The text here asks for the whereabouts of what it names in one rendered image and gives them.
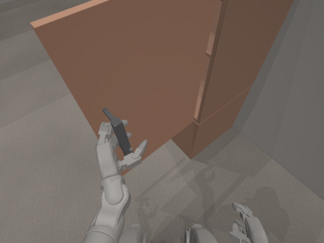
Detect robot left thigh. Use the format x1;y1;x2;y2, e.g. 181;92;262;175
118;227;147;243

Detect robot right hand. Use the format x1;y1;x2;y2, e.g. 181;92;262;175
229;202;269;243

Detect robot left forearm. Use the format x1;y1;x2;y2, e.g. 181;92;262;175
82;175;131;243

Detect robot right thigh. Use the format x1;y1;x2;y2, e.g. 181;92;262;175
184;227;218;243

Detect robot thigh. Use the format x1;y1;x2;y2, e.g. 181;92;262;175
118;227;147;243
184;227;218;243

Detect handle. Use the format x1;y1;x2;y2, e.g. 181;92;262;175
102;107;132;156

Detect cupboard door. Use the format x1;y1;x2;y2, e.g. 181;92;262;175
30;0;216;176

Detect robot left hand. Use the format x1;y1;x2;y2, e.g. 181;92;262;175
95;120;148;180

